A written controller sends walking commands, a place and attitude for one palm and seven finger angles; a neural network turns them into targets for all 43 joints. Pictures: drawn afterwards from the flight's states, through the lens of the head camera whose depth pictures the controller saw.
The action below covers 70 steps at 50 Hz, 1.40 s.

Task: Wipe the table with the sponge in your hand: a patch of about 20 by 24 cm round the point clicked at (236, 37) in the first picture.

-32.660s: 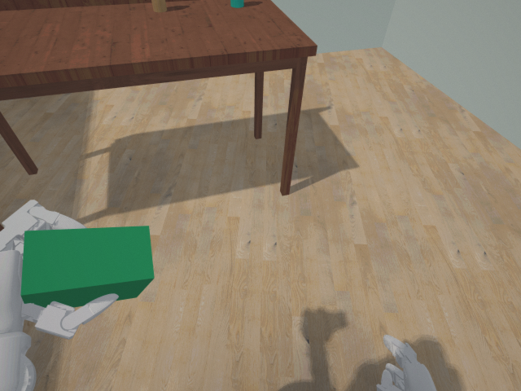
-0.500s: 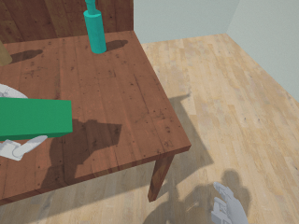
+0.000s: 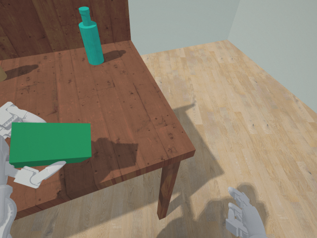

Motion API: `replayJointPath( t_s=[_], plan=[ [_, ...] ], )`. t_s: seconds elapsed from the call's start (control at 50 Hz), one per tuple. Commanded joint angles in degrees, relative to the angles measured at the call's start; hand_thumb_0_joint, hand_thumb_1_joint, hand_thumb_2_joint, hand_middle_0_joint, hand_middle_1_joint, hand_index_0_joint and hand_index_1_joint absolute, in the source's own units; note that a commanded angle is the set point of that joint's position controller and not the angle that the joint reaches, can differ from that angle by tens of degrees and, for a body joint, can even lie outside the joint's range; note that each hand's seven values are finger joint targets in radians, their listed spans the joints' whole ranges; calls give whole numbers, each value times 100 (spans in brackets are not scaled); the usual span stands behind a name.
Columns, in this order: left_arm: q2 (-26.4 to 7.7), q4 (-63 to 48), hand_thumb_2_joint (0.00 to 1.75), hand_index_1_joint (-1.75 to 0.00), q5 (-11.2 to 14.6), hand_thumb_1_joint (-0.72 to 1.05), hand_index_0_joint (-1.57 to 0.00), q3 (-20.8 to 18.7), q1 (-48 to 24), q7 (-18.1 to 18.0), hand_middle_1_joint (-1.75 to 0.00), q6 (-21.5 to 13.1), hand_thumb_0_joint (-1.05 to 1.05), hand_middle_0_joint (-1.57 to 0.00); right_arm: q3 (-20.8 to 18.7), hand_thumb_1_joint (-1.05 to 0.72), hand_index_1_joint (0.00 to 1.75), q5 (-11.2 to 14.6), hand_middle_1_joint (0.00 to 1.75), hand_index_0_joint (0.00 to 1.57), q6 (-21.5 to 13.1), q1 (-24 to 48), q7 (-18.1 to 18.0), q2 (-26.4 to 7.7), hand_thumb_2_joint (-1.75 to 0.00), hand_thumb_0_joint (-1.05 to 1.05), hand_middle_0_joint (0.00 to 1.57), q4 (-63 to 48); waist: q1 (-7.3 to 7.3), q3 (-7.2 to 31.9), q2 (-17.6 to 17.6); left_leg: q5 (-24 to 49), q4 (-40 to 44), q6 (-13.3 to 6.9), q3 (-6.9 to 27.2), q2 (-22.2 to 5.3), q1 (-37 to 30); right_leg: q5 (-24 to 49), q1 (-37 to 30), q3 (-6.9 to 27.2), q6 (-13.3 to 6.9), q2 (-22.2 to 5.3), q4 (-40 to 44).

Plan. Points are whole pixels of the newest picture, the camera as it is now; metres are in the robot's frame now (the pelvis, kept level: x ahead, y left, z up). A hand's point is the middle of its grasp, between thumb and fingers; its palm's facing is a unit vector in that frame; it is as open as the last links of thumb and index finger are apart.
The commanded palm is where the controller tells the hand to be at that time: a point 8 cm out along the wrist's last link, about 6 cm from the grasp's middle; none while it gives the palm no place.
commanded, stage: come to a stop and stand still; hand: left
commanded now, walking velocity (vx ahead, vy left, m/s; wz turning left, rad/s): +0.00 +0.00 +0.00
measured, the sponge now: (63, 145) +0.25 +0.21 +0.15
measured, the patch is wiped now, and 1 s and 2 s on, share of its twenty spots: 0.00 0.00 0.00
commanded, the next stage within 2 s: look again from close up in 0.88 s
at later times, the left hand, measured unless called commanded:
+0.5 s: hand (32, 146) +0.24 +0.27 +0.16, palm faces +0.39 -0.85 -0.36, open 10.3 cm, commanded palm +0.18 +0.30 +0.18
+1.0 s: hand (31, 152) +0.23 +0.26 +0.16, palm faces +0.42 -0.83 -0.36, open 10.3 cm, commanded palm +0.16 +0.29 +0.18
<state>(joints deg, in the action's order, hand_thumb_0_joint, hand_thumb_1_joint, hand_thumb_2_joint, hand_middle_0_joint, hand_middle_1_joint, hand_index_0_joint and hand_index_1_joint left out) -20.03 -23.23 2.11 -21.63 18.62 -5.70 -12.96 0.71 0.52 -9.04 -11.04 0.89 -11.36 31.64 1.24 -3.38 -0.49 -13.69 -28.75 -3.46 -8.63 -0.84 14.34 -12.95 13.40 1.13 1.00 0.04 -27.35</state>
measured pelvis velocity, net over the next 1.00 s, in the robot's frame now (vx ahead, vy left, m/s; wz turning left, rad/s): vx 0.01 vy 0.00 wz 0.04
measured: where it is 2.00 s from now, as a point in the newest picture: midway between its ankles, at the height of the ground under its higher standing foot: outside the picture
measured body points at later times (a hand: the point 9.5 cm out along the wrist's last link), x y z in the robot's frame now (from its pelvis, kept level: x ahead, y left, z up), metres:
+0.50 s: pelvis +0.02 +0.01 +0.00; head +0.05 +0.05 +0.45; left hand +0.21 +0.31 +0.18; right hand +0.22 -0.20 -0.05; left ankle +0.03 +0.08 -0.74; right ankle +0.02 -0.13 -0.74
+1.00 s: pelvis +0.01 +0.00 +0.00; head +0.04 +0.03 +0.45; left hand +0.20 +0.30 +0.18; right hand +0.20 -0.21 -0.07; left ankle +0.03 +0.08 -0.74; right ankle +0.02 -0.13 -0.74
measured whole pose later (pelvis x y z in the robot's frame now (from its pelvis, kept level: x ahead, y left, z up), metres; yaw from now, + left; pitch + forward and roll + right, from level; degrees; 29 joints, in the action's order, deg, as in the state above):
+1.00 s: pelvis +0.01 +0.00 +0.00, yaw +2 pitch -1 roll -1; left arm -20.8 -28.1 1.8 -19.8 24.1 -7.0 -10.6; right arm 0.9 0.4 -7.1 -11.6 -1.6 -10.5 33.1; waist 1.3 -4.7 -1.6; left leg -13.5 -26.7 -3.6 -6.3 -0.1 12.3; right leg -12.3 9.2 -1.2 1.3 -0.5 -22.8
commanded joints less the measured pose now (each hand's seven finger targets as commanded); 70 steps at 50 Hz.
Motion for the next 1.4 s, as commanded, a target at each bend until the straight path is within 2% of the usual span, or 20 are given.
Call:
replayJointPath(
  t_s=[0.0, 0.02, 0.06, 0.12, 0.24, 0.32, 0.34, 0.42, 0.52, 0.6, 0.74, 0.92, 1.1, 1.22, 1.24, 1.3, 1.32, 1.34, 1.36, 1.38],
  plan=[
    [-1250, -1287, 130, -160, 65, 10, -120, -830, 206, -43, -160, -298, 0, -120, -303, -90, 30, 19, 30, 20, -193, 537, -219, -705, -90, 0, 20, -934, 43, 603, -532, -571, 729, 199, 756, -377, -98, -211, 4, 457, -240, -258, 848],
    [-1527, -1440, 130, -160, 57, 10, -120, -1077, 15, -94, -160, -307, 0, -120, -285, -90, 30, 5, 30, 20, -158, 587, -273, -724, -90, 0, 20, -898, 29, 578, -173, -624, 829, 207, 753, -397, -189, -316, 103, 418, -246, -247, 829],
    [-1291, -1482, 130, -160, 70, 10, -120, -919, -102, -93, -160, -344, 0, -120, -277, -90, 30, -11, 30, 20, -172, 522, -330, -673, -90, 0, 20, -918, 6, 657, 366, -541, 947, 142, 828, -456, -159, 29, -148, 301, -255, -198, 617],
    [-1269, -1709, 130, -160, 35, 10, -120, -799, -400, -109, -160, -363, 0, -120, -263, -90, 30, 3, 30, 20, -260, 557, -342, -659, -90, 0, 20, -866, 4, 818, 698, -226, 914, 145, 793, -480, -325, 477, -332, 212, -239, -199, 484],
    [-813, -1634, 130, -160, -17, 10, -120, -307, -94, -127, -160, -256, 0, -120, -317, -90, 30, 5, 30, 20, -326, 407, -277, -727, -90, 0, 20, -709, -19, 1006, 390, 992, 681, 210, 782, -435, -673, 1285, -472, 119, -213, -194, 456],
    [-1026, -1606, 130, -160, -44, 10, -120, -551, 153, -178, -160, -193, 0, -120, -334, -90, 30, 26, 30, 20, -240, 485, -267, -710, -90, 0, 20, -699, 4, 1107, 411, 1666, 576, 264, 733, -486, -793, 1587, -526, 30, -193, -207, 347],
    [-910, -1610, 130, -160, -19, 10, -120, -462, 185, -165, -160, -189, 0, -120, -336, -90, 30, 16, 30, 20, -190, 422, -257, -719, -90, 0, 20, -718, -13, 1069, 384, 1751, 585, 263, 782, -497, -670, 1584, -610, -30, -193, -211, 328],
    [-1123, -1816, 130, -160, 8, 10, -120, -678, 252, -184, -160, -194, 0, -120, -335, -90, 30, 46, 30, 20, -113, 509, -282, -690, -90, 0, 20, -772, -13, 1033, 652, 1907, 592, 314, 757, -491, -659, 1576, -627, -60, -198, -188, 273],
    [-1114, -1975, 130, -160, 33, 10, -120, -632, 204, -182, -160, -184, 0, -120, -325, -90, 30, 55, 30, 20, -99, 523, -300, -687, -90, 0, 20, -814, -13, 982, 732, 1874, 681, 352, 796, -557, -675, 1377, -614, -116, -185, -169, 218],
    [-978, -1865, 130, -160, 29, 10, -120, -461, 91, -158, -160, -164, 0, -120, -346, -90, 30, 44, 30, 20, -107, 435, -286, -716, -90, 0, 20, -828, -11, 889, 675, 1274, 850, 293, 867, -663, -444, 996, -706, -123, -176, -191, 187],
    [-864, -1667, 130, -160, 2, 10, -120, -345, -33, -188, -160, -120, 0, -120, -318, -90, 30, 32, 30, 20, -87, 484, -326, -734, -90, 0, 20, -772, -20, 677, 404, 82, 1042, 237, 945, -533, -138, 793, -737, -22, -174, -196, 490],
    [-1036, -1779, 130, -160, -17, 10, -120, -517, 92, -236, -160, -146, 0, -120, -333, -90, 30, 48, 30, 20, -123, 576, -352, -694, -90, 0, 20, -743, -12, 749, 488, 154, 954, 232, 921, -453, -272, 879, -724, 91, -204, -251, 623],
    [-1027, -1766, 130, -160, 44, 10, -120, -545, 325, -227, -160, -138, 0, -120, -379, -90, 30, 51, 30, 20, -69, 481, -348, -712, -90, 0, 20, -753, -14, 930, 253, 701, 742, 194, 884, -459, -411, 1332, -858, 136, -203, -334, 608],
    [-1087, -1825, 130, -160, 23, 10, -120, -570, 281, -275, -160, -110, 0, -120, -366, -90, 30, 66, 30, 20, -51, 578, -375, -703, -90, 0, 20, -726, -16, 853, 491, 734, 775, 203, 886, -471, -479, 1264, -748, 131, -206, -339, 610],
    [-890, -1735, 130, -160, 39, 10, -120, -400, 312, -248, -160, -99, 0, -120, -353, -90, 30, 37, 30, 20, -26, 501, -362, -712, -90, 0, 20, -722, -31, 806, 433, 662, 834, 195, 912, -470, -395, 1189, -783, 79, -205, -310, 606],
    [-960, -1802, 130, -160, 38, 10, -120, -436, 177, -245, -160, -102, 0, -120, -374, -90, 30, 55, 30, 20, -30, 480, -350, -722, -90, 0, 20, -763, -30, 766, 406, 592, 842, 194, 950, -489, -299, 1191, -856, 115, -211, -321, 590],
    [-1028, -1823, 130, -160, 14, 10, -120, -505, 181, -272, -160, -93, 0, -120, -369, -90, 30, 67, 30, 20, -36, 562, -371, -716, -90, 0, 20, -730, -28, 752, 482, 608, 847, 208, 924, -490, -393, 1168, -760, 111, -211, -308, 595],
    [-5488, -3082, 130, -160, -891, 10, -120, -3671, -5650, -201, -160, -702, 0, -120, -299, -90, 30, -375, 30, 20, -291, -106, -285, -788, -90, 0, 20, -636, 187, 161, -212, 1353, -95, 170, 814, -589, 220, 1349, 420, 392, -223, -477, 904],
    [-1845, 419, 130, -160, -298, 10, -120, -1333, -2245, 80, -160, -466, 0, -120, -146, -90, 30, -181, 30, 20, -289, 309, -278, -241, -90, 0, 20, -220, 6, 1179, -45, 1635, 366, 214, 1027, -206, -726, 1656, 100, 559, -644, -621, 393],
    [-1098, 205, 130, -160, -106, 10, -120, -702, -899, 146, -160, -411, 0, -120, -407, -90, 30, -29, 30, 20, -385, 54, -249, -695, -90, 0, 20, -671, 166, 1370, 707, 2029, 366, 275, 779, -376, -1195, 1956, -175, 794, -470, -457, 446]
  ],
)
